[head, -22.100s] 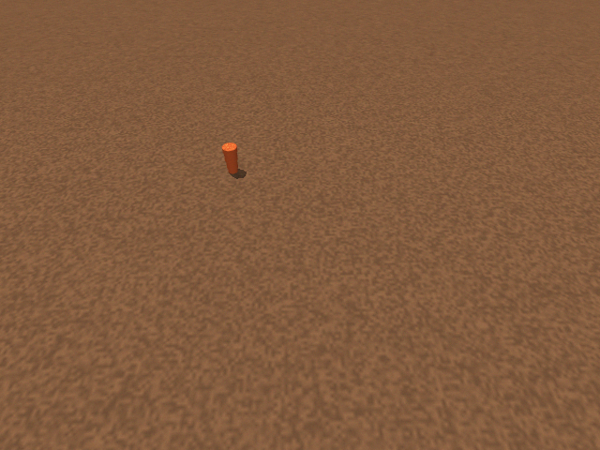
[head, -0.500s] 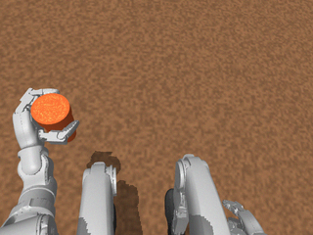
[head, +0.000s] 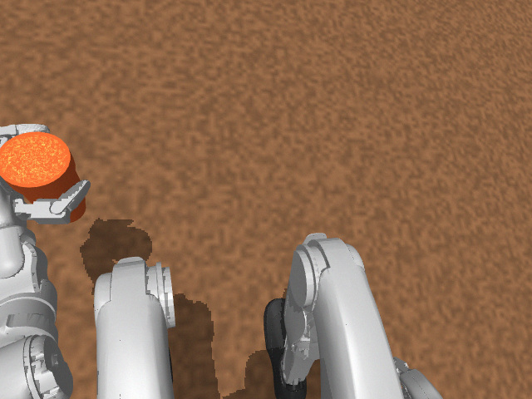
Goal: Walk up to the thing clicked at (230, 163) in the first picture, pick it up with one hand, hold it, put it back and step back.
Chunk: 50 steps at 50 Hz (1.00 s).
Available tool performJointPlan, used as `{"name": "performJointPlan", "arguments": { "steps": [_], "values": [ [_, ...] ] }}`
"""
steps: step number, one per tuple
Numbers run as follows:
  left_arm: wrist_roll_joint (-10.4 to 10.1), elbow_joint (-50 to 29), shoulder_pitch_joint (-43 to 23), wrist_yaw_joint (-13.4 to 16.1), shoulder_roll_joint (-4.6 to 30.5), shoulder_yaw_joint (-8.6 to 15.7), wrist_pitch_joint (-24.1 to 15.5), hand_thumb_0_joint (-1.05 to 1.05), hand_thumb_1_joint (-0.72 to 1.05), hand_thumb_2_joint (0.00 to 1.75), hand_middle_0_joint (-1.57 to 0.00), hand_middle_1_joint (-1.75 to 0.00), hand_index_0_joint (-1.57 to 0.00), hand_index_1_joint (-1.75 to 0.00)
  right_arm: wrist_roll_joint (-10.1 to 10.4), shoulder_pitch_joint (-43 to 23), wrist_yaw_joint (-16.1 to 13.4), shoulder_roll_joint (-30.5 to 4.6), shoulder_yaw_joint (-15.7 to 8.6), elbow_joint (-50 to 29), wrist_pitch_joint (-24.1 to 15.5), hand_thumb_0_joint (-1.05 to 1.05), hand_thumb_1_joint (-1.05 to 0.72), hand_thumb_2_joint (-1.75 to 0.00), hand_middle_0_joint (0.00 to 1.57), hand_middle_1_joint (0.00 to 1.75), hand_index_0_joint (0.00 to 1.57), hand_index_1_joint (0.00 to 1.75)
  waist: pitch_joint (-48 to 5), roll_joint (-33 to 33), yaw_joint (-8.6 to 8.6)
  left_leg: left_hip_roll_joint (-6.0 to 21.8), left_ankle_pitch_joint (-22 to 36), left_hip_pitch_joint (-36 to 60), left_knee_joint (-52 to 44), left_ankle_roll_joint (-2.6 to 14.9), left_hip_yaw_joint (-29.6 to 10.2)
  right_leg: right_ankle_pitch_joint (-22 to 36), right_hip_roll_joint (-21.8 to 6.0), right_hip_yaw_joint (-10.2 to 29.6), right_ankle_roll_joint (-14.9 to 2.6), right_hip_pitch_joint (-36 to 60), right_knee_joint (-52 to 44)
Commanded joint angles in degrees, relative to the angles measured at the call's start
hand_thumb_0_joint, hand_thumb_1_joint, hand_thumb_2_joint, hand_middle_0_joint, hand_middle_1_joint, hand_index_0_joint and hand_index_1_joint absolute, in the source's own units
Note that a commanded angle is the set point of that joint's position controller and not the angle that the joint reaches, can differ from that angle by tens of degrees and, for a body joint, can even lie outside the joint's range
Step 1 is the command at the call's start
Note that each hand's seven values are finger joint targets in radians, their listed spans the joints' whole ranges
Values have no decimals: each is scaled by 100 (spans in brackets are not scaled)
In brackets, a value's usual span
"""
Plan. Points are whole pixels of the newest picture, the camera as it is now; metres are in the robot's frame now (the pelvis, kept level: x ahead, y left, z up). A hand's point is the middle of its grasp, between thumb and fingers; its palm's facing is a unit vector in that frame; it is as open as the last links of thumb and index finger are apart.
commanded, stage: crouch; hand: left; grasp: from the side
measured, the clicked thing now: (53, 187) +0.44 +0.25 -0.10
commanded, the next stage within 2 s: lower in 0.38 s
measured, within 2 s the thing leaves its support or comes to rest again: neither
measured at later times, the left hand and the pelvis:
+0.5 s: hand (57, 187) +0.45 +0.26 -0.13, palm faces +0.28 -0.96 -0.02, open 10.1 cm; pelvis +0.00 +0.01 -0.03, yaw -3 degrees
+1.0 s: hand (67, 194) +0.46 +0.26 -0.18, palm faces +0.31 -0.95 -0.01, open 10.1 cm; pelvis -0.01 +0.01 -0.04, yaw -6 degrees
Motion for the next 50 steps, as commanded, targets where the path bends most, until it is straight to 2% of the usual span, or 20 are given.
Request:
{"name": "performJointPlan", "arguments": {
  "steps": [1, 4, 6, 11, 12, 14, 15, 19, 20, 21, 26, 29, 31, 33, 40, 43, 44, 46, 48, 50],
  "values": [
    [-112, -1567, -1948, 40, 1436, 174, -647, 0, 23, 123, -118, -129, -118, -130, -82, 703, -82, -1490, -353, -216, -49, 0, -92, -91, 20, 30, 20, 30, -3927, 1714, 3, -9, 780, 2543, -1711, 101, 405, 735, 253, -423, -320, 2113, -990],
    [-52, -1397, -1781, 41, 1559, 177, -636, 0, 25, 120, -116, -127, -116, -128, -124, 703, -59, -1531, -288, -229, 0, 0, -92, -91, 20, 30, 20, 30, -3917, 1772, -36, -15, 970, 2492, -1605, 90, 374, 893, 257, -463, -320, 2166, -862],
    [-86, -1299, -1768, 26, 1323, 68, -635, 0, 27, 121, -116, -128, -117, -129, -151, 658, -31, -1548, -242, -263, 3, 0, -92, -91, 20, 30, 20, 30, -3697, 1716, -132, -14, 874, 2394, -1569, 96, 331, 837, 257, -509, -317, 2046, -839],
    [-141, -1365, -1870, 27, 1625, 173, -706, 0, 22, 123, -119, -130, -119, -131, -209, 580, -10, -1622, -126, -268, 29, 0, -93, -91, 20, 30, 20, 30, -3576, 1760, -143, 3, 662, 2241, -1387, 124, 314, 689, 288, -512, -297, 2105, -834],
    [-119, -1216, -1684, 9, 1618, 165, -694, 0, 21, 122, -118, -130, -119, -131, -213, 579, -5, -1643, -109, -273, 33, 0, -93, -91, 20, 30, 20, 30, -3593, 1740, -156, 12, 762, 2301, -1363, 121, 290, 759, 290, -520, -297, 2116, -798],
    [-128, -1306, -1932, -12, 1563, 34, -732, 0, 20, 122, -120, -130, -120, -131, -235, 485, 9, -1685, -52, -304, 33, 0, -93, -91, 20, 30, 20, 30, -3371, 1837, -266, 24, 609, 2265, -1421, 101, 212, 646, 279, -593, -315, 1881, -731],
    [-152, -1222, -1838, -5, 1605, 127, -733, 0, 21, 122, -120, -130, -120, -131, -236, 490, 9, -1716, -47, -301, 38, 0, -92, -91, 20, 30, 20, 30, -3385, 1785, -238, 18, 615, 2265, -1383, 108, 204, 663, 283, -591, -306, 1905, -736],
    [-197, -1157, -1750, -9, 1679, 145, -784, 0, 21, 123, -120, -130, -121, -132, -274, 364, 15, -1760, 27, -349, 51, 0, -93, -91, 20, 30, 20, 30, -3297, 1789, -221, 30, 540, 2215, -1301, 109, 185, 594, 293, -599, -302, 1911, -707],
    [-171, -1105, -1779, -5, 1678, 113, -785, 0, 20, 123, -121, -132, -122, -133, -300, 414, 22, -1769, 77, -350, 59, 0, -93, -91, 20, 30, 20, 30, -3325, 1825, -301, 27, 612, 2258, -1281, 102, 161, 674, 293, -625, -293, 1994, -696],
    [-174, -1273, -1861, 16, 1810, 193, -823, 0, 23, 122, -121, -131, -122, -132, -311, 383, 28, -1788, 74, -349, 57, 0, -93, -91, 20, 30, 20, 30, -3337, 1843, -274, 25, 609, 2192, -1251, 109, 171, 685, 298, -622, -292, 1997, -674],
    [-203, -1054, -1636, 46, 1720, 183, -846, 0, 16, 122, -122, -134, -123, -135, -341, 349, 41, -1846, 159, -374, 65, 0, -94, -91, 20, 30, 20, 30, -3202, 1878, -317, 46, 823, 2307, -1229, 70, 85, 846, 302, -680, -312, 1937, -576],
    [-230, -651, -1604, 141, 1556, 100, -916, 0, 11, 120, -122, -133, -123, -134, -399, 231, 70, -1874, 296, -448, 82, 0, -94, -91, 20, 30, 20, 30, -2883, 1645, -514, 49, 778, 2073, -1092, 85, 31, 855, 323, -759, -279, 1964, -581],
    [-184, -612, -1619, 211, 1937, 289, -1023, 0, 12, 120, -120, -133, -121, -133, -437, 171, 76, -1880, 377, -464, 90, 0, -93, -91, 20, 30, 20, 30, -2866, 1623, -456, 50, 765, 1951, -996, 116, 45, 850, 341, -744, -258, 2120, -599],
    [-134, -571, -1680, 215, 2001, 230, -1112, 0, 13, 120, -122, -134, -123, -134, -472, 80, 96, -1900, 419, -518, 84, 0, -93, -91, 20, 30, 20, 30, -2843, 1542, -532, 72, 598, 1852, -933, 140, 26, 725, 368, -742, -251, 2127, -606],
    [-148, -548, -1733, 229, 2567, 508, -1411, 0, 17, 116, -117, -128, -118, -128, -648, -115, 96, -2117, 643, -593, 90, 0, -93, -91, 20, 30, 20, 30, -2896, 2007, -596, 124, 898, 2270, -866, 43, -82, 992, 393, -902, -248, 2250, -433],
    [-133, -360, -1591, 260, 2581, 513, -1455, 0, 18, 116, -116, -127, -117, -128, -703, -153, 102, -2168, 749, -666, 95, 0, -93, -91, 20, 30, 20, 30, -2882, 2066, -679, 146, 1141, 2346, -827, 15, -151, 1218, 400, -956, -240, 2409, -377],
    [-134, -233, -1534, 236, 2401, 360, -1449, 0, 16, 116, -116, -128, -117, -128, -721, -133, 110, -2149, 776, -568, 115, 0, -93, -91, 20, 30, 20, 30, -2762, 2058, -690, 155, 1090, 2382, -827, -2, -164, 1149, 409, -969, -249, 2292, -378],
    [-94, -422, -1630, 292, 2768, 543, -1504, 0, 13, 116, -115, -128, -116, -128, -766, -277, 94, -2256, 799, -753, 109, 0, -93, -91, 20, 30, 20, 30, -2775, 2225, -707, 164, 1133, 2468, -808, -13, -183, 1217, 417, -1026, -249, 2300, -360],
    [-88, -216, -1579, 299, 2606, 403, -1511, 0, 16, 116, -115, -127, -117, -128, -783, -364, 112, -2273, 839, -784, 105, 0, -93, -91, 20, 30, 20, 30, -2535, 2176, -807, 167, 936, 2316, -810, 1, -223, 1097, 414, -1085, -244, 2223, -352],
    [-120, -136, -1547, 322, 2659, 451, -1530, 0, 17, 118, -118, -130, -119, -130, -794, -370, 120, -2318, 879, -802, 95, 0, -93, -91, 20, 30, 20, 30, -2390, 2108, -850, 179, 852, 2275, -804, 5, -267, 1044, 411, -1119, -226, 2202, -381]
  ]
}}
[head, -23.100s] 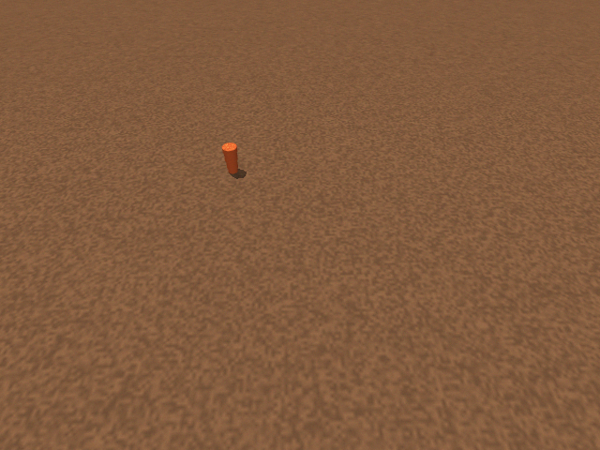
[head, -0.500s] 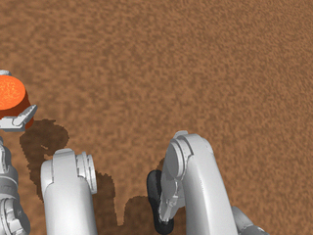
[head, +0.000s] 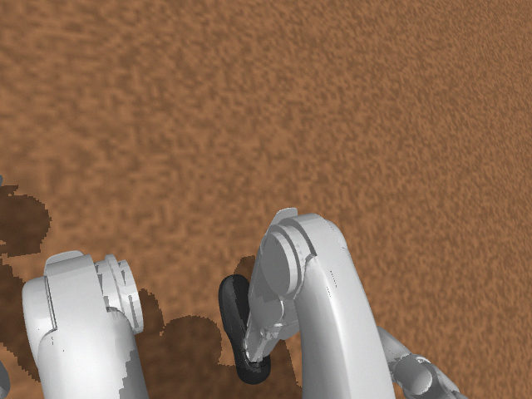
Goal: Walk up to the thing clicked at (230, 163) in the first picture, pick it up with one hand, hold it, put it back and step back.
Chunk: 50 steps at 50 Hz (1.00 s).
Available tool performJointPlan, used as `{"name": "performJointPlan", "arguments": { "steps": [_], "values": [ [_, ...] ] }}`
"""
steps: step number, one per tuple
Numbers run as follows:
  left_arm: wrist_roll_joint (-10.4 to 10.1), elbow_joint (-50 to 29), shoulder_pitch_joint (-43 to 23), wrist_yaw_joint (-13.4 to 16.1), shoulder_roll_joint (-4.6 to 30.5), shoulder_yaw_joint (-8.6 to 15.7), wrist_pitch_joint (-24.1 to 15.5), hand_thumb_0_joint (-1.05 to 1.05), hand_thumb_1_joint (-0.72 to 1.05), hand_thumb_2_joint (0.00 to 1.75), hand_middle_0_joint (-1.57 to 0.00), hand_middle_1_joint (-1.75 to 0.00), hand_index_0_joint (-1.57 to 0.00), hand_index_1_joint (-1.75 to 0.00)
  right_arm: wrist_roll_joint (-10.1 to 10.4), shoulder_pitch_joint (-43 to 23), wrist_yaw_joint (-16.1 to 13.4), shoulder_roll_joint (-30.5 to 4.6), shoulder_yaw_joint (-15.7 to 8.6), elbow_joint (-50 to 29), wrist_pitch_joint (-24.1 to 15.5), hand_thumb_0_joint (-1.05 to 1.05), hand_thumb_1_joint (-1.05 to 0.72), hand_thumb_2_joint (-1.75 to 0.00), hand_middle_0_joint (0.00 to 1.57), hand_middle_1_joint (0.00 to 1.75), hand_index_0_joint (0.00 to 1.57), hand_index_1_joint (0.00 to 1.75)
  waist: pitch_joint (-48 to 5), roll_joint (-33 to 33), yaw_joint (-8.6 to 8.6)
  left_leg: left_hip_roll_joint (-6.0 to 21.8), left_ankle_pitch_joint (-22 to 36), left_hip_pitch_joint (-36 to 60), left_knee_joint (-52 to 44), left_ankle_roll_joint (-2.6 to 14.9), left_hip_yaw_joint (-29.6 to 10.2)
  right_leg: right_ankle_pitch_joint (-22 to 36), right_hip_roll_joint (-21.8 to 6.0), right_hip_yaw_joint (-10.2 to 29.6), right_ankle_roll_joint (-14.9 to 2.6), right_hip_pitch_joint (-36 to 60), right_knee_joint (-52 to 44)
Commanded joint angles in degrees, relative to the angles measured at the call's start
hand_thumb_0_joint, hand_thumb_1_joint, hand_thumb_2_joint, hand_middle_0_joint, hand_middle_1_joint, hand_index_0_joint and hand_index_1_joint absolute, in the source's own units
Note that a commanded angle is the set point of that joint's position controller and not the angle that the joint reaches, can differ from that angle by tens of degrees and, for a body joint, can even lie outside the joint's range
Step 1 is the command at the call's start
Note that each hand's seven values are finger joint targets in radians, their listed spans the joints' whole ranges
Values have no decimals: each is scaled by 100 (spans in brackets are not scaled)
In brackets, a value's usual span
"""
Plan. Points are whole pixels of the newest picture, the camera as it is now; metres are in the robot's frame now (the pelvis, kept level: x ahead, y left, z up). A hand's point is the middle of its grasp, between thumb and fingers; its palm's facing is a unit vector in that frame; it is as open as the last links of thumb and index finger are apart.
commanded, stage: lower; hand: left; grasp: from the side
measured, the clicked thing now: out of the picture +0.43 +0.29 -0.17
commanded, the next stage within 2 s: loosen in 0.82 s
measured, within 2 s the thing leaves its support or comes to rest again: rests again in 1.50 s
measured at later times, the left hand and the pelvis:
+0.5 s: hand out of the picture +0.44 +0.29 -0.17, palm faces +0.41 -0.91 -0.01, open 10.1 cm; pelvis -0.01 +0.01 +0.00, yaw -2 degrees
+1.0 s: hand out of the picture +0.44 +0.29 -0.18, palm faces +0.41 -0.91 -0.01, open 10.1 cm; pelvis -0.01 +0.01 -0.01, yaw -3 degrees
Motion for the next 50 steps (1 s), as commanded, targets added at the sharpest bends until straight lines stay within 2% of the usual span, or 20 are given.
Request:
{"name": "performJointPlan", "arguments": {
  "steps": [1, 3, 5, 7, 14, 16, 19, 22, 29, 32, 33, 36, 39, 40, 42, 44, 46, 47, 49, 50],
  "values": [
    [-91, -968, -1567, 48, 1243, -10, -648, 0, 17, 118, -117, -129, -118, -130, -64, 412, -110, -1923, -483, -147, -16, 0, -93, -91, 20, 30, 20, 30, -3686, 2827, -430, 276, 843, 2404, -1923, -4, 479, 816, 246, -580, -407, 1967, -868],
    [-68, -987, -1530, 85, 1437, 75, -691, 0, 17, 117, -116, -129, -118, -129, -91, 390, -105, -1977, -446, -162, -7, 0, -92, -91, 20, 30, 20, 30, -3696, 2920, -407, 298, 870, 2545, -1953, -37, 415, 838, 252, -626, -410, 1960, -840],
    [-58, -813, -1487, 115, 1371, -18, -702, 0, 17, 118, -116, -129, -117, -129, -110, 304, -97, -1976, -399, -198, -3, 0, -92, -91, 20, 30, 20, 30, -3528, 2835, -440, 304, 823, 2419, -1912, -16, 412, 810, 269, -634, -404, 1949, -850],
    [-103, -778, -1541, 157, 1436, 26, -750, 0, 15, 119, -118, -131, -120, -131, -121, 296, -90, -1967, -322, -220, -21, 0, -92, -91, 20, 30, 20, 30, -3557, 2696, -499, 301, 814, 2340, -1827, 19, 398, 845, 291, -628, -379, 2080, -893],
    [-16, -612, -1599, 276, 1593, -26, -916, 0, 19, 122, -119, -133, -120, -133, -212, 97, -99, -2054, -189, -287, -24, 0, -91, -91, 20, 30, 20, 30, -3286, 2874, -609, 362, 747, 2511, -1890, -35, 230, 821, 306, -734, -372, 1953, -844],
    [23, -558, -1552, 317, 1762, 45, -940, 0, 17, 120, -118, -131, -120, -131, -243, 68, -101, -2090, -148, -293, -5, 0, -91, -91, 20, 30, 20, 30, -3261, 2968, -589, 377, 787, 2571, -1920, -62, 191, 829, 314, -788, -373, 1940, -798],
    [12, -480, -1489, 353, 1812, 61, -978, 0, 16, 121, -118, -131, -119, -131, -261, 39, -101, -2094, -90, -318, -10, 0, -91, -91, 20, 30, 20, 30, -3256, 2899, -579, 375, 823, 2526, -1866, -41, 196, 889, 341, -783, -366, 2063, -834],
    [-40, -442, -1425, 388, 1773, 55, -1013, 0, 19, 121, -119, -131, -120, -131, -299, 38, -102, -2111, -39, -345, -27, 0, -91, -91, 20, 30, 20, 30, -3300, 2861, -621, 368, 871, 2486, -1772, -15, 217, 974, 376, -787, -347, 2222, -863],
    [42, -456, -1552, 404, 1884, -72, -1064, 0, 18, 123, -120, -133, -121, -133, -326, -98, -103, -2164, 15, -397, -22, 0, -91, -91, 20, 30, 20, 30, -3037, 2927, -675, 433, 708, 2544, -1862, -43, 79, 844, 390, -879, -350, 2002, -830],
    [-13, -399, -1482, 425, 1917, -27, -1088, 0, 18, 122, -121, -132, -122, -133, -330, -112, -95, -2149, 75, -406, -34, 0, -91, -91, 20, 30, 20, 30, -3052, 2865, -667, 419, 799, 2449, -1795, -23, 95, 926, 411, -885, -341, 2123, -833],
    [-27, -366, -1364, 431, 1826, 4, -1087, 0, 19, 124, -120, -133, -121, -134, -343, -79, -100, -2195, 45, -414, -22, 0, -91, -91, 20, 30, 20, 30, -3098, 2932, -702, 440, 944, 2655, -1819, -57, 52, 1024, 395, -907, -333, 2140, -807],
    [-2, -384, -1464, 470, 1907, 4, -1139, 0, 22, 123, -121, -133, -122, -133, -361, -86, -102, -2220, 78, -398, -3, 0, -91, -91, 20, 30, 20, 30, -2986, 2979, -749, 460, 917, 2685, -1876, -84, -42, 1000, 394, -964, -334, 2053, -773],
    [-10, -363, -1416, 484, 1924, -28, -1155, 0, 21, 123, -122, -133, -123, -133, -366, -126, -98, -2202, 119, -418, -12, 0, -91, -91, 20, 30, 20, 30, -2938, 2897, -720, 461, 904, 2570, -1793, -45, -3, 1019, 414, -919, -333, 2144, -816],
    [-13, -264, -1414, 469, 1809, -116, -1174, 0, 23, 124, -122, -133, -123, -133, -376, -136, -91, -2201, 128, -379, 2, 0, -91, -91, 20, 30, 20, 30, -2835, 2869, -754, 464, 872, 2548, -1827, -61, -25, 970, 404, -953, -327, 2070, -811],
    [-24, -340, -1432, 482, 1993, 7, -1198, 0, 21, 123, -122, -132, -123, -133, -398, -166, -103, -2245, 133, -419, 3, 0, -91, -91, 20, 30, 20, 30, -2963, 2912, -725, 473, 926, 2652, -1780, -61, -14, 1019, 428, -956, -322, 2130, -810],
    [-22, -269, -1390, 486, 2030, -3, -1210, 0, 20, 122, -121, -131, -122, -132, -395, -173, -100, -2212, 174, -432, 5, 0, -91, -91, 20, 30, 20, 30, -2976, 2860, -737, 462, 862, 2529, -1758, -34, -4, 984, 450, -955, -333, 2212, -835],
    [-12, -150, -1360, 469, 1911, -119, -1190, 0, 19, 123, -121, -131, -121, -132, -388, -212, -112, -2220, 169, -465, -4, 0, -91, -91, 20, 30, 20, 30, -2799, 2810, -772, 467, 790, 2478, -1766, -24, -3, 924, 447, -960, -335, 2119, -858],
    [-22, -122, -1331, 485, 1891, -93, -1194, 0, 18, 116, -128, -130, -129, -130, -403, -205, -112, -2235, 178, -457, 5, 0, -92, -90, 20, 30, 20, 30, -2822, 2761, -790, 470, 792, 2493, -1783, -36, -30, 914, 453, -1000, -326, 2130, -853],
    [-33, -193, -1475, 487, 1911, -158, -1239, 0, 7, 100, -114, -114, -116, -114, -416, -193, -107, -2235, 207, -431, 6, 0, -92, -90, 20, 30, 20, 30, -2828, 2810, -812, 460, 769, 2496, -1764, -32, -23, 920, 463, -1013, -320, 2157, -858],
    [-76, -195, -1447, 496, 2020, -58, -1237, 0, 4, 92, -106, -106, -108, -106, -399, -213, -112, -2237, 210, -484, -5, 0, -91, -90, 20, 30, 20, 30, -2857, 2730, -769, 442, 708, 2390, -1707, 4, 9, 893, 479, -984, -322, 2191, -898]
  ]
}}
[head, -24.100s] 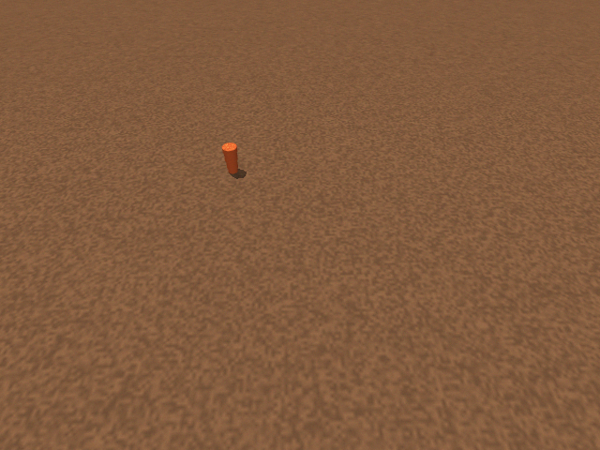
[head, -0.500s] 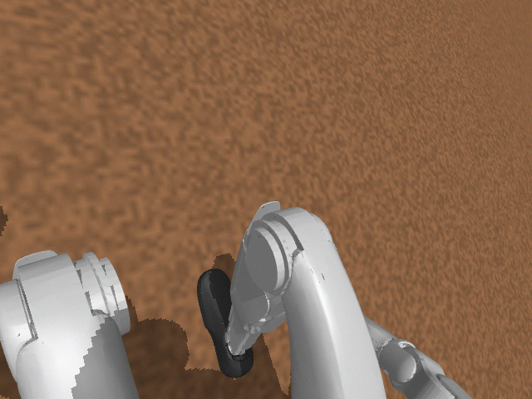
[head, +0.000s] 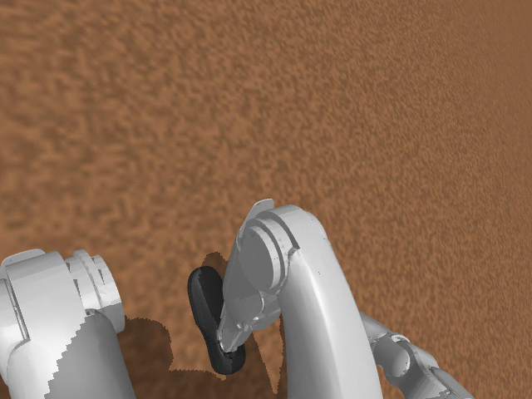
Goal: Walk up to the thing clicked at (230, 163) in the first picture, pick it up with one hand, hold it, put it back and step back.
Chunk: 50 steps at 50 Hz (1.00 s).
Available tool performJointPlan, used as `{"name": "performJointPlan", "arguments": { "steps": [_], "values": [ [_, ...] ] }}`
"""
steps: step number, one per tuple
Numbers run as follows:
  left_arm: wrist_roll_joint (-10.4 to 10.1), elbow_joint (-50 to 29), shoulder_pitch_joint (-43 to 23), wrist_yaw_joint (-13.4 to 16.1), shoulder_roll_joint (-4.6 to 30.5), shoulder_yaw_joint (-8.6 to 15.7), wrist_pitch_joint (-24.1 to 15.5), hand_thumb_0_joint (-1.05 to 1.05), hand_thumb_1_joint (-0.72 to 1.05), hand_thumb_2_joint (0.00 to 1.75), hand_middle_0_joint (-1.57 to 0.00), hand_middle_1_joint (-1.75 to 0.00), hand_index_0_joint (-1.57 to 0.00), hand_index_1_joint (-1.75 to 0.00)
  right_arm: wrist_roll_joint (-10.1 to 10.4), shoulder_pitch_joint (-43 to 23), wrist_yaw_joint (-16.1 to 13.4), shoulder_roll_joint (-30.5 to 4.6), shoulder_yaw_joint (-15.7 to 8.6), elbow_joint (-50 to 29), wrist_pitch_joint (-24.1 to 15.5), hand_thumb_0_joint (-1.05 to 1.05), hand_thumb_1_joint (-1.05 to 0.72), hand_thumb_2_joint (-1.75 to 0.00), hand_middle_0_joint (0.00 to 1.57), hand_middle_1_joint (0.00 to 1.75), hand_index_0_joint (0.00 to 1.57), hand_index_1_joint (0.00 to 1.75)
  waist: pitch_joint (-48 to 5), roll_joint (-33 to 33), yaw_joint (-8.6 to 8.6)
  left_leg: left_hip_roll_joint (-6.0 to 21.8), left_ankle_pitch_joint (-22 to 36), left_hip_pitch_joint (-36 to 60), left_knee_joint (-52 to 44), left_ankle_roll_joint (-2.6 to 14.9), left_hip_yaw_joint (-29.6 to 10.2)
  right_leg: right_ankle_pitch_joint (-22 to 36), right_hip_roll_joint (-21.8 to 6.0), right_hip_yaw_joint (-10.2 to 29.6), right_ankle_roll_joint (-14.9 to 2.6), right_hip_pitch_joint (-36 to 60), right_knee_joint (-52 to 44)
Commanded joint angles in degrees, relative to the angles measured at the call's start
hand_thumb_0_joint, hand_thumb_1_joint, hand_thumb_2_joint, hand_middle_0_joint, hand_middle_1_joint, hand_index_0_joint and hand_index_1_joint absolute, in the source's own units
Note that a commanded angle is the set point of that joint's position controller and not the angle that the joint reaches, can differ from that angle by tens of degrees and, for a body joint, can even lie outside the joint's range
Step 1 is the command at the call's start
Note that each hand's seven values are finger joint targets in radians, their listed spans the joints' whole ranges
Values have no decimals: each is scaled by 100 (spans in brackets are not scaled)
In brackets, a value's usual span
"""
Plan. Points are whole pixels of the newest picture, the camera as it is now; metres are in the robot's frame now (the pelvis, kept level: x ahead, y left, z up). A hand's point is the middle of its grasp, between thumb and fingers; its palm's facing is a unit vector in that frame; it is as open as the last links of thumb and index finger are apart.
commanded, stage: open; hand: left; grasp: from the side
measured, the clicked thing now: out of the picture +0.43 +0.30 -0.21
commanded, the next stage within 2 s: withdraw in 0.34 s
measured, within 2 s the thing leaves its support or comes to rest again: rests again in 0.50 s
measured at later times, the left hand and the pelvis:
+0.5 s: hand out of the picture +0.43 +0.30 -0.17, palm faces +0.46 -0.89 +0.01, open 15.9 cm; pelvis +0.00 +0.00 +0.00, yaw +0 degrees
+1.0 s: hand out of the picture +0.40 +0.38 -0.08, palm faces +0.41 -0.91 -0.09, open 17.7 cm; pelvis +0.00 +0.00 +0.03, yaw +3 degrees
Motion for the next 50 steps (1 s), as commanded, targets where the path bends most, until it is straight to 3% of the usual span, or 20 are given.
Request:
{"name": "performJointPlan", "arguments": {
  "steps": [1, 2, 6, 10, 14, 25, 28, 33, 35, 37, 39, 40, 41, 42, 44, 46, 47, 48, 49, 50],
  "values": [
    [-111, -986, -1391, 4, 1175, 71, -569, 0, 2, 84, -101, -98, -103, -98, 5, 248, -133, -2078, -664, -67, 23, 0, -92, -90, 20, 30, 20, 30, -3335, 3210, -659, 385, 663, 2070, -2061, -99, 470, 614, 233, -615, -453, 1726, -758],
    [-137, -973, -1419, -26, 980, -29, -565, 0, -2, 76, -98, -93, -99, -92, 6, 275, -128, -2067, -674, -53, 20, 0, -92, -90, 20, 30, 20, 30, -3288, 3206, -704, 396, 650, 2148, -2098, -116, 439, 594, 228, -616, -453, 1678, -767],
    [-139, -1024, -1482, -39, 1180, 27, -603, 0, -28, 51, -75, -66, -76, -66, 17, 236, -138, -2127, -670, -47, 3, 0, -92, -90, 20, 30, 20, 30, -3266, 3242, -689, 418, 568, 2186, -2144, -130, 386, 558, 228, -659, -446, 1597, -732],
    [-126, -845, -1385, -75, 996, -77, -563, 0, -45, 31, -54, -43, -53, -44, -8, 262, -131, -2113, -645, -53, 21, 0, -93, -90, 20, 30, 20, 30, -3239, 3264, -736, 403, 731, 2210, -2145, -150, 391, 661, 233, -694, -449, 1654, -714],
    [-96, -662, -1073, -89, 973, -68, -477, 0, -55, 21, -42, -30, -42, -31, -10, 248, -135, -2124, -639, -107, 87, 0, -92, -90, 20, 30, 20, 30, -3163, 3243, -627, 411, 831, 2264, -2210, -176, 365, 712, 225, -727, -453, 1602, -681],
    [-196, -793, -1207, -87, 1028, -23, -515, 0, -61, 8, -7, -4, -7, -5, -9, 235, -130, -2092, -589, -145, 88, 0, -90, -90, 20, 30, 20, 30, -3216, 3123, -657, 389, 667, 2088, -2114, -113, 438, 618, 278, -723, -434, 1770, -797],
    [-202, -1040, -1277, -143, 1250, 92, -514, 0, -61, 9, -6, -3, -5, -4, 23, 314, -157, -2084, -626, -44, 105, 0, -90, -90, 20, 30, 20, 30, -3267, 3256, -579, 403, 645, 2136, -2143, -113, 463, 576, 259, -663, -449, 1748, -803],
    [-117, -2315, -1267, -259, 1838, 549, -269, 0, -61, 9, -5, -3, -5, -4, 103, 478, -184, -2121, -902, -56, 194, 0, -90, -90, 20, 30, 20, 30, -3895, 4074, -150, 435, 911, 2853, -2510, -250, 501, 621, 180, -580, -521, 1607, -669],
    [-170, -2646, -932, -417, 1595, 493, 10, 0, -61, 8, -6, -3, -5, -4, 187, 561, -189, -2068, -1062, -111, 207, 0, -91, -90, 20, 30, 20, 30, -4290, 4254, -15, 407, 1008, 2978, -2621, -259, 600, 691, 170, -500, -553, 1669, -698],
    [-257, -2837, -861, -684, 1232, 223, 345, 0, -61, 6, -6, -3, -5, -4, 320, 814, -221, -1978, -1206, 16, 243, 0, -91, -90, 20, 30, 20, 30, -4324, 4330, -30, 370, 1029, 2872, -2704, -250, 694, 696, 156, -421, -577, 1526, -751],
    [-373, -2401, -500, -976, 649, -193, 766, 0, -61, 6, -5, -3, -5, -4, 510, 831, -271, -1870, -1271, 43, 256, 0, -90, -90, 20, 30, 20, 30, -3904, 3966, -77, 337, 729, 2405, -2760, -178, 741, 471, 125, -358, -585, 1246, -845],
    [-442, -2768, -758, -1067, 651, -210, 875, 0, -61, 6, -5, -3, -5, -3, 604, 893, -291, -1845, -1346, 51, 237, 0, -90, -90, 20, 30, 20, 30, -3839, 3784, -69, 327, 529, 2207, -2766, -133, 740, 382, 117, -336, -587, 1140, -889],
    [-546, -2330, -540, -1182, 355, -349, 1050, 0, -61, 6, -4, -3, -5, -3, 704, 896, -311, -1801, -1355, 17, 220, 0, -90, -90, 20, 30, 20, 30, -3728, 3362, -130, 300, 342, 1948, -2726, -63, 754, 282, 117, -316, -563, 1191, -995],
    [-644, -2306, -594, -1264, 259, -343, 1157, 0, -61, 5, -4, -3, -5, -3, 773, 905, -337, -1799, -1419, -40, 195, 0, -89, -90, 20, 30, 20, 30, -3719, 3046, -132, 283, 212, 1820, -2692, -13, 765, 220, 108, -303, -544, 1177, -1101],
    [-728, -2786, -1159, -1335, 558, -186, 1218, 0, -61, 4, -2, -3, -4, -2, 851, 1045, -356, -1762, -1503, 18, 174, 0, -88, -89, 20, 30, 20, 30, -3951, 3184, -15, 256, 194, 1910, -2716, 3, 784, 199, 76, -238, -561, 1098, -1083],
    [-664, -2690, -1352, -1380, 337, -342, 1313, 0, -53, 6, -4, 0, -2, 0, 894, 1141, -346, -1688, -1591, 69, 151, 0, -79, -89, 20, 30, 20, 30, -3974, 3197, -53, 256, 210, 2038, -2786, -12, 754, 168, 36, -211, -580, 917, -1029],
    [334, -3165, -1433, -1131, 2002, 157, 1663, 0, -56, 8, -8, -5, -6, -6, 1114, 1382, -392, -1570, -2005, 216, 209, 0, -87, -92, 20, 30, 20, 30, -4809, 3912, 502, 245, 716, 2803, -3087, -45, 991, 328, -16, -57, -630, 917, -1098],
    [274, -2610, -1184, -1088, 1344, -26, 1943, 0, -58, 9, -8, -5, -6, -7, 1167, 1439, -378, -1515, -2050, 160, 274, 0, -95, -92, 20, 30, 20, 30, -4942, 3950, 359, 279, 670, 2908, -3243, -83, 936, 208, -21, -40, -634, 830, -1090],
    [319, -2913, -1538, -1086, 803, -388, 2056, 0, -57, 9, -8, -5, -6, -6, 1194, 1525, -341, -1455, -2096, 156, 310, 0, -95, -92, 20, 30, 20, 30, -4771, 4039, 230, 295, 668, 2950, -3306, -113, 938, 245, -35, -56, -652, 606, -1075],
    [406, -3091, -1490, -1036, 893, -237, 2171, 0, -60, 10, -8, -5, -6, -8, 1229, 1578, -318, -1451, -2157, 75, 337, 0, -96, -93, 20, 30, 20, 30, -4925, 4133, 300, 282, 864, 3122, -3384, -132, 948, 345, -47, -42, -670, 584, -1083]
  ]
}}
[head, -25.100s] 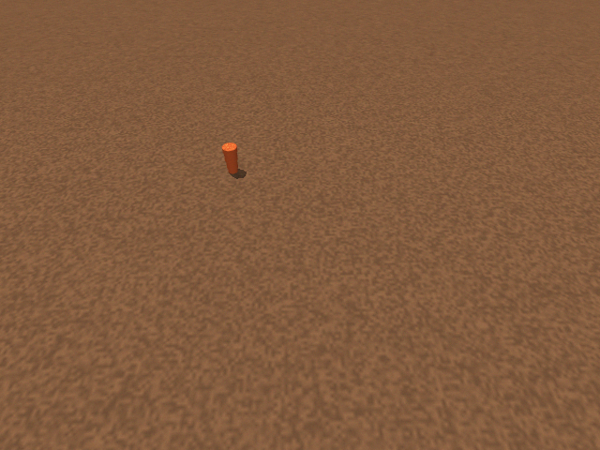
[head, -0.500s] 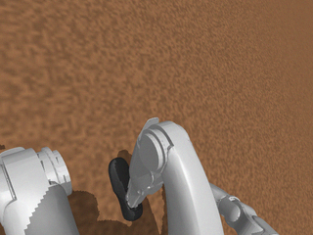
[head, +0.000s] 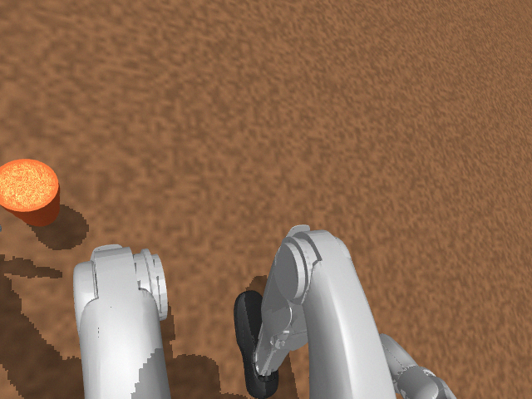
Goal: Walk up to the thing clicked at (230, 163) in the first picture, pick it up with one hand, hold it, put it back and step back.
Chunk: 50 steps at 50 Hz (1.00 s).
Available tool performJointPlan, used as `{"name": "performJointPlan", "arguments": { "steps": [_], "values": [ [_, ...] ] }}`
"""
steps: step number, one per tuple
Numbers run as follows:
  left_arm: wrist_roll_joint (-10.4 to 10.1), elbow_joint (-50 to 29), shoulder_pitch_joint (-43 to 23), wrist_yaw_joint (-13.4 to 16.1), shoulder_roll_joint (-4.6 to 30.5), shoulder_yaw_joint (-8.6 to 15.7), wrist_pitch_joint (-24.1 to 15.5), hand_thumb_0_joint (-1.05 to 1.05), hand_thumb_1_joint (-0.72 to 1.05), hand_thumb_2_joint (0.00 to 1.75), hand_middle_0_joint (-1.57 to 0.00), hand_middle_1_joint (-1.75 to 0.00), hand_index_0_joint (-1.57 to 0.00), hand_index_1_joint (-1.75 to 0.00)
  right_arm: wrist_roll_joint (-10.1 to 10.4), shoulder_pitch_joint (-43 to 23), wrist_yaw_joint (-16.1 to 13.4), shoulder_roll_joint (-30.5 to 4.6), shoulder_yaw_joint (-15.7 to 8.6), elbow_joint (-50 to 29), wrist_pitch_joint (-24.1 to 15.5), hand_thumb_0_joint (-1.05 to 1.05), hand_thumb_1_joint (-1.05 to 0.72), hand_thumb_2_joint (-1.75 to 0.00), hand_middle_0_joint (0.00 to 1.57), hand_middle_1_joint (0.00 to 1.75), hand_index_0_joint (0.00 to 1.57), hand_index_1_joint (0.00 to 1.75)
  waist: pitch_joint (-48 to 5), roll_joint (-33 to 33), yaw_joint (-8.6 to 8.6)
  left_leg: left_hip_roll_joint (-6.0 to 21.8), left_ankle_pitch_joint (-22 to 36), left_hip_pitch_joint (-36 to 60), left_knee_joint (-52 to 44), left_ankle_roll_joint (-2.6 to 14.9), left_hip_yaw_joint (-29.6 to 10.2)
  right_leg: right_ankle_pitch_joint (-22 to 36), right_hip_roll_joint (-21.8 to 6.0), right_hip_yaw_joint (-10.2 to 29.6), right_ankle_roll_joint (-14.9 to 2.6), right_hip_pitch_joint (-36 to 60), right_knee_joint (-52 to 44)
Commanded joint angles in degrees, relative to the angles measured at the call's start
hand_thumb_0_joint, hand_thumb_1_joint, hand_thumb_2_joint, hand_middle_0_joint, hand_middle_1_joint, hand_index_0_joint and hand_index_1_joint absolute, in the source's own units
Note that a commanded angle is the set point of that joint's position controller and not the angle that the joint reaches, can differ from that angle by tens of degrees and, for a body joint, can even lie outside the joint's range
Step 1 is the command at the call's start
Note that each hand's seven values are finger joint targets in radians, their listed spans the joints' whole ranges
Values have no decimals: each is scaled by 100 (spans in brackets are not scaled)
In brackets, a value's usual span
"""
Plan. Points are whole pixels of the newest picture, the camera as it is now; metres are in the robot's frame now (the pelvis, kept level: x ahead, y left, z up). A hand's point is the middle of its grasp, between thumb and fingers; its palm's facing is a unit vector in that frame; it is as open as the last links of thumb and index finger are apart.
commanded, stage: home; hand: left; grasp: from the side
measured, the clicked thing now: (34, 200) +0.42 +0.28 -0.24
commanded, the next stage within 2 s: none
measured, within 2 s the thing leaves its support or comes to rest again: neither
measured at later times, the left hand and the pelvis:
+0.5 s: hand out of the picture +0.29 +0.33 +0.04, palm faces +0.20 -0.85 -0.48, open 17.5 cm; pelvis +0.02 -0.02 +0.15, yaw +8 degrees
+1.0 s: hand out of the picture +0.27 +0.24 +0.26, palm faces +0.27 -0.89 -0.36, open 17.5 cm; pelvis +0.09 -0.01 +0.36, yaw +11 degrees
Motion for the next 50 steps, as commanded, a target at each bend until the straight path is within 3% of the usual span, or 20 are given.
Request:
{"name": "performJointPlan", "arguments": {
  "steps": [1, 3, 4, 5, 7, 10, 13, 16, 17, 18, 20, 24, 31, 37, 40, 45, 47, 50],
  "values": [
    [487, -1294, -1378, 194, 1375, 137, 379, 0, -61, 10, -9, -6, -7, -8, 261, 769, -137, -1651, -1040, -45, 119, 0, -98, -93, 20, 30, 20, 30, -3743, 3437, -34, 227, 863, 3353, -2729, -307, 408, 519, 148, -344, -485, 732, -804],
    [680, -1523, -1368, 289, 1966, 451, 715, 0, -61, 10, -10, -7, -7, -9, 355, 898, -165, -1625, -1195, -54, 204, 0, -100, -93, 20, 30, 20, 30, -3908, 3406, 141, 182, 660, 3136, -2764, -226, 579, 365, 144, -217, -497, 879, -902],
    [737, -1621, -1178, 313, 1973, 489, 886, 0, -53, 11, -6, -7, -6, -7, 400, 945, -162, -1596, -1285, -97, 249, 0, -92, -90, 20, 30, 20, 30, -4087, 3398, 211, 178, 674, 3232, -2844, -221, 639, 347, 132, -142, -500, 935, -956],
    [785, -1624, -1084, 295, 1517, 226, 1076, 0, -58, 4, -5, -5, -5, -5, 439, 997, -163, -1545, -1372, -101, 283, 0, -90, -90, 20, 30, 20, 30, -4113, 3420, 155, 188, 743, 3402, -2982, -244, 628, 367, 107, -119, -503, 847, -966],
    [832, -1884, -608, 341, 1369, 246, 1425, 0, -55, 5, -5, -5, -5, -6, 579, 1001, -194, -1471, -1548, -181, 321, 0, -90, -90, 20, 30, 20, 30, -4235, 3390, 394, 187, 634, 3473, -3273, -237, 630, 259, 94, -52, -528, 733, -1066],
    [845, -2385, -94, 417, 847, -76, 2005, 0, -55, 6, -5, -6, -5, -6, 778, 1059, -235, -1246, -1787, -335, 369, 0, -90, -90, 20, 30, 20, 30, -4598, 2856, 492, 114, 536, 3273, -3481, -134, 807, 206, 92, 130, -528, 1092, -1432],
    [787, -2993, 446, 516, 275, -538, 2588, 0, -57, 4, -5, -5, -5, -5, 959, 1144, -339, -1159, -1979, -531, 377, 0, -90, -90, 20, 30, 20, 30, -4666, 2134, 430, 70, 294, 3274, -3788, -26, 881, 42, 91, 251, -489, 1555, -2071],
    [726, -4102, 792, 731, 293, -633, 3072, 0, -57, 5, -5, -5, -5, -5, 1126, 1191, -496, -1077, -2123, -744, 368, 0, -90, -90, 20, 30, 20, 30, -4991, 1850, 574, 70, -63, 3605, -4306, 25, 879, -202, 91, 369, -452, 2079, -2630],
    [718, -4253, 1088, 789, 215, -714, 3235, 0, -57, 4, -5, -5, -5, -5, 1173, 1118, -560, -1063, -2136, -817, 354, 0, -90, -90, 20, 30, 20, 30, -4859, 1807, 639, 95, -251, 3771, -4527, 26, 828, -315, 83, 400, -448, 2090, -2777],
    [713, -4441, 1218, 854, 106, -819, 3371, 0, -56, 5, -5, -5, -5, -5, 1208, 1084, -609, -997, -2122, -897, 338, 0, -90, -90, 20, 30, 20, 30, -4781, 1842, 594, 100, -374, 3839, -4712, 32, 806, -383, 72, 417, -436, 2239, -2900],
    [693, -4784, 1424, 1007, 223, -700, 3581, 0, -57, 5, -5, -5, -5, -5, 1261, 1073, -739, -912, -2120, -923, 295, 0, -90, -90, 20, 30, 20, 30, -4784, 1756, 717, 114, -383, 4202, -5028, 26, 766, -379, 58, 495, -436, 2530, -3178],
    [651, -5132, 1953, 1260, -28, -824, 3911, 0, -55, 5, -5, -5, -5, -5, 1299, 1045, -977, -675, -2085, -1058, 162, 0, -90, -90, 20, 30, 20, 30, -4701, 1669, 716, 103, -62, 4717, -5477, 34, 991, -265, 37, 662, -422, 3431, -3907],
    [506, -4951, 2808, 1533, -937, -1318, 4377, 0, -58, 4, -5, -5, -5, -5, 1309, 1121, -1275, -353, -2027, -1036, -166, 0, -90, -90, 20, 30, 20, 30, -4270, 1196, 701, 44, 989, 5450, -6126, 72, 1388, 513, 12, 835, -396, 5169, -5178],
    [429, -4970, 3637, 1667, -1508, -1686, 4798, 0, -57, 4, -5, -5, -5, -5, 1252, 1202, -1386, -199, -1953, -935, -389, 0, -90, -90, 20, 30, 20, 30, -3785, 1036, 733, 62, 1739, 6431, -7011, 35, 1379, 1270, 10, 846, -387, 6365, -6099],
    [381, -5319, 3870, 1727, -1687, -1830, 4969, 0, -57, 5, -5, -5, -5, -5, 1243, 1272, -1433, -186, -1949, -978, -464, 0, -90, -90, 20, 30, 20, 30, -3806, 1206, 770, 92, 2205, 7161, -7426, -12, 1375, 1673, 25, 802, -401, 6834, -6413],
    [325, -5889, 4279, 1895, -1886, -2030, 5294, 0, -58, 4, -5, -5, -5, -5, 1282, 1353, -1585, -112, -1905, -1187, -571, 0, -90, -90, 20, 30, 20, 30, -3375, 1283, 784, 101, 2341, 8007, -8216, -67, 1387, 1769, 23, 772, -370, 7603, -7177],
    [287, -6197, 4607, 1942, -2043, -2178, 5433, 0, -57, 5, -5, -5, -5, -5, 1280, 1366, -1645, -80, -1881, -1264, -610, 0, -90, -90, 20, 30, 20, 30, -3172, 1338, 832, 83, 2419, 8354, -8520, -94, 1423, 1847, 37, 745, -352, 7872, -7445],
    [268, -6502, 5064, 1995, -2326, -2433, 5627, 0, -55, 5, -5, -5, -5, -5, 1256, 1428, -1735, -12, -1858, -1308, -680, 0, -90, -90, 20, 30, 20, 30, -2863, 1365, 775, 108, 2606, 8775, -8947, -131, 1384, 1969, 97, 631, -350, 8195, -7748]
  ]
}}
